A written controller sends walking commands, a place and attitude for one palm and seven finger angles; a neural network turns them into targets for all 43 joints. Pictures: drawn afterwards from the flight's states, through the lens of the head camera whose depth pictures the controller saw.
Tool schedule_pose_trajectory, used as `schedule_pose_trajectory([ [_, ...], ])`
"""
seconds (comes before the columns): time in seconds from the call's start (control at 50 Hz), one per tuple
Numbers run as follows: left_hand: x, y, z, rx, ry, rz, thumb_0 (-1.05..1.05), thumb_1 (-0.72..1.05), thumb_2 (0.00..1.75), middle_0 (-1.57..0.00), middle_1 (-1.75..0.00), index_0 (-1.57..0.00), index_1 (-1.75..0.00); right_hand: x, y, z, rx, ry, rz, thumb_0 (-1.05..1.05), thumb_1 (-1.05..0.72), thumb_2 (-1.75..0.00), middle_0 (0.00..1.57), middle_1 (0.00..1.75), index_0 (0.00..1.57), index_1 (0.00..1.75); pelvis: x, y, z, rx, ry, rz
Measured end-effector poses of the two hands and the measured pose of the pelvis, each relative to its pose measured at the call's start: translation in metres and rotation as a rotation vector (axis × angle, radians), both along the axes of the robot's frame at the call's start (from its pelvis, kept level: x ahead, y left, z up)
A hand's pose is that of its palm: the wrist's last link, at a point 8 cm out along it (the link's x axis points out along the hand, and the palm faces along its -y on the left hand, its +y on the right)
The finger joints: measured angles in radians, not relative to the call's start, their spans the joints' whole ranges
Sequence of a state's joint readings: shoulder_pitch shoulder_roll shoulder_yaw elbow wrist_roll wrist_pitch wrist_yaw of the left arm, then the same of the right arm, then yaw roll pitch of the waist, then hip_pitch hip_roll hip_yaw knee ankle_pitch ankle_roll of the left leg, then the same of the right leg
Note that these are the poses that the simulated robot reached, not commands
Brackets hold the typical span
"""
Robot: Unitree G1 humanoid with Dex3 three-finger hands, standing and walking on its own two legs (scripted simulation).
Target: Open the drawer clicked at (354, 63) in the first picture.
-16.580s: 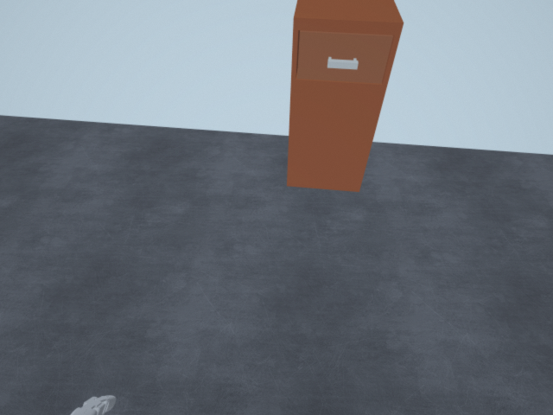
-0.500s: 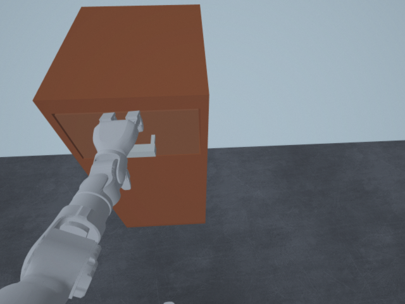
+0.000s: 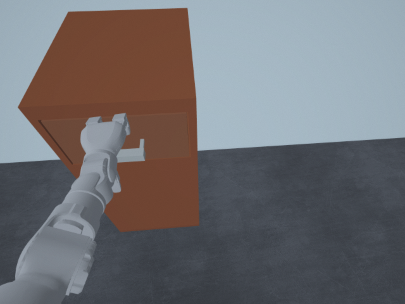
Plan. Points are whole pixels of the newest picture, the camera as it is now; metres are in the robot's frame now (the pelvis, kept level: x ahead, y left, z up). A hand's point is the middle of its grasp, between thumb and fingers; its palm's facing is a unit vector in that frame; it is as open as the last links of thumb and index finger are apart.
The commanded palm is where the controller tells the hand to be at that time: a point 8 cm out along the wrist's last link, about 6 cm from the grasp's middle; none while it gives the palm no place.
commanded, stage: move the hooked fingers above the handle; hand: left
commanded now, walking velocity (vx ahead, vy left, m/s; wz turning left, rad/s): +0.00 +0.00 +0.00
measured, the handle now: (123, 149) +0.50 +0.18 -0.04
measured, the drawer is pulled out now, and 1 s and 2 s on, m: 0.00 0.00 0.00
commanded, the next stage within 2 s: lower the fingers behind the handle in 1.40 s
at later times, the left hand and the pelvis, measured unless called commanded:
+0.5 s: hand (109, 152) +0.45 +0.19 +0.02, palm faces -0.05 -0.03 -1.00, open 13.7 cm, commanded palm +0.43 +0.19 +0.07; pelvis +0.00 +0.01 +0.00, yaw +0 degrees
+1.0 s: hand (109, 150) +0.45 +0.19 +0.02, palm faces -0.01 -0.03 -1.00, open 13.6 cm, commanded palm +0.43 +0.19 +0.07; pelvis -0.01 +0.02 -0.01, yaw +0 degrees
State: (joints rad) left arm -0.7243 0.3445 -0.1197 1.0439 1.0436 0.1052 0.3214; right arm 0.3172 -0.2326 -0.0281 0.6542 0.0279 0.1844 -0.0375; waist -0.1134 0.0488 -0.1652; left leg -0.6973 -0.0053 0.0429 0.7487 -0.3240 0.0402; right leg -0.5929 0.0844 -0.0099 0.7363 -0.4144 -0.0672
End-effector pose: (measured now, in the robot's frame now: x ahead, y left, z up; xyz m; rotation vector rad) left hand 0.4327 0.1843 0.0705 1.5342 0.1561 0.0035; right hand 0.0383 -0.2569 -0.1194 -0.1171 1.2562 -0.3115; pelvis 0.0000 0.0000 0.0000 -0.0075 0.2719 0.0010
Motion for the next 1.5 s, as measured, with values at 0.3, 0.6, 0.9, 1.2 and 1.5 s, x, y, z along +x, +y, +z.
schedule_pose_trajectory([
  [0.3, -0.001, -0.002, 0.002, -0.032, -0.139, -0.112, 0.00, -0.49, 0.30, -0.32, -1.20, -0.33, -1.20, -0.002, -0.007, -0.013, -0.018, 0.051, 0.024, 0.00, -0.91, -0.90, 0.20, 0.30, 0.20, 0.30, 0.003, 0.007, -0.011, -0.012, 0.039, 0.018],
  [0.6, -0.008, 0.016, -0.002, -0.010, 0.012, -0.017, 0.00, -0.49, 0.30, -0.32, -1.21, -0.33, -1.21, 0.003, 0.012, 0.000, 0.008, 0.002, 0.011, 0.00, -0.91, -0.90, 0.21, 0.30, 0.21, 0.30, 0.000, 0.010, 0.000, -0.009, -0.005, 0.005],
  [0.9, -0.001, 0.009, 0.002, 0.001, -0.172, -0.062, 0.00, -0.49, 0.30, -0.32, -1.21, -0.33, -1.21, -0.008, 0.010, -0.013, -0.007, 0.039, 0.019, 0.00, -0.91, -0.90, 0.20, 0.30, 0.20, 0.30, -0.006, 0.020, -0.012, -0.020, 0.036, 0.007],
  [1.2, -0.006, -0.006, -0.004, -0.054, -0.019, -0.133, 0.00, -0.49, 0.30, -0.32, -1.20, -0.33, -1.21, -0.022, 0.016, -0.001, -0.021, 0.033, -0.013, 0.00, -0.91, -0.90, 0.21, 0.30, 0.21, 0.30, -0.006, 0.020, -0.004, -0.017, 0.004, -0.001],
  [1.5, 0.003, 0.001, 0.001, -0.008, -0.088, -0.021, 0.00, -0.49, 0.30, -0.34, -1.22, -0.36, -1.24, -0.018, 0.012, -0.008, 0.001, 0.058, -0.009, 0.00, -0.91, -0.90, 0.20, 0.30, 0.21, 0.30, -0.004, 0.016, -0.006, -0.016, 0.028, 0.001],
])
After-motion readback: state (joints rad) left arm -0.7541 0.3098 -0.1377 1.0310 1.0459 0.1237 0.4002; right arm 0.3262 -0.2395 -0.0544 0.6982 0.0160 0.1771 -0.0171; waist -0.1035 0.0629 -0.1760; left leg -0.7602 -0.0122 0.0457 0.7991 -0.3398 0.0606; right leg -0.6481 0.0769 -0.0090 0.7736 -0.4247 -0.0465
